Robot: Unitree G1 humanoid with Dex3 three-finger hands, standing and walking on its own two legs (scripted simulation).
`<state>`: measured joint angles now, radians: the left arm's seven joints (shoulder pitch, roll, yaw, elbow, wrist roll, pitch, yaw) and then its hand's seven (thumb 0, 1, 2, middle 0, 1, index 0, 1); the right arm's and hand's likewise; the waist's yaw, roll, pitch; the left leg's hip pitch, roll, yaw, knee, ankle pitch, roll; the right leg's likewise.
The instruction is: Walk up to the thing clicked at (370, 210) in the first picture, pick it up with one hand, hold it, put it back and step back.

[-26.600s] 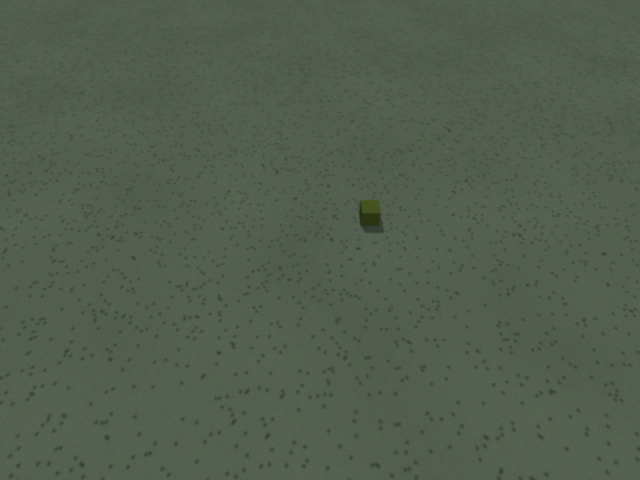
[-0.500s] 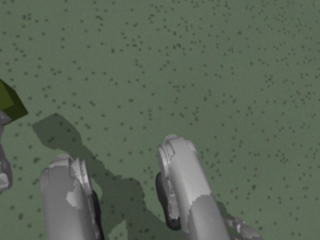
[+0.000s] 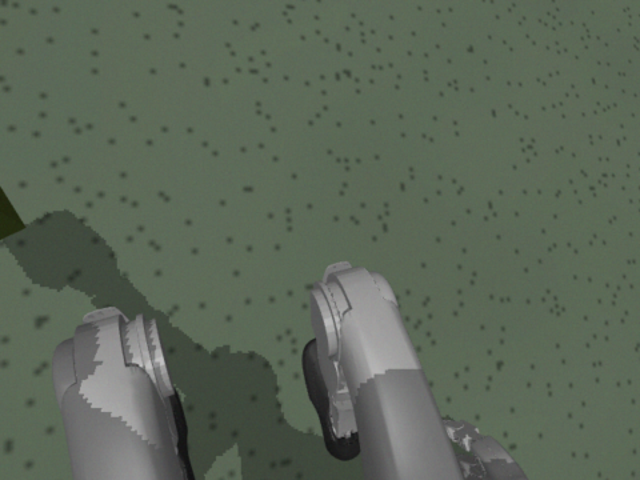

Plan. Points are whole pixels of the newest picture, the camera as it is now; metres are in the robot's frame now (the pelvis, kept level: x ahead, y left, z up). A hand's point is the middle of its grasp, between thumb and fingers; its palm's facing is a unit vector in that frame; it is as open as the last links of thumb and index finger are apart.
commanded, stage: lower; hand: left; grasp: from above
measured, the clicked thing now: out of the picture +0.46 +0.35 -0.20
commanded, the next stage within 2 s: rest in 0.16 s
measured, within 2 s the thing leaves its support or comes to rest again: rests again in 0.96 s
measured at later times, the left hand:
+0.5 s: hand out of the picture +0.46 +0.35 -0.21, palm faces -0.37 -0.24 -0.90, open 10.4 cm
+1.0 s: hand out of the picture +0.46 +0.35 -0.24, palm faces -0.37 -0.25 -0.90, open 10.4 cm
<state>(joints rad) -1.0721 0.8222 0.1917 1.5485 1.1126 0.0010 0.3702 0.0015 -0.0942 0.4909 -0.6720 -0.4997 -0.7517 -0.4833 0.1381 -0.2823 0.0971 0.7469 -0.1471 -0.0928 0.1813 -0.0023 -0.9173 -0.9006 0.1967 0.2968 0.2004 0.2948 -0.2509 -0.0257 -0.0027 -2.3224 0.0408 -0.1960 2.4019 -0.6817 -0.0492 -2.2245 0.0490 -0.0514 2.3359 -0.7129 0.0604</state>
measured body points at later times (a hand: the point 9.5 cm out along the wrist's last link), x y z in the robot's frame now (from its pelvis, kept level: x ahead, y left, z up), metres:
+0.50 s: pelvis +0.00 +0.01 -0.02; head +0.27 +0.09 +0.33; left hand +0.48 +0.36 -0.16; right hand +0.05 -0.25 -0.12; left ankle +0.07 +0.14 -0.30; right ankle +0.09 -0.13 -0.30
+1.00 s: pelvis +0.00 +0.01 -0.02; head +0.28 +0.10 +0.31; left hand +0.48 +0.36 -0.19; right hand +0.03 -0.25 -0.10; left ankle +0.07 +0.14 -0.30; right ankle +0.09 -0.13 -0.30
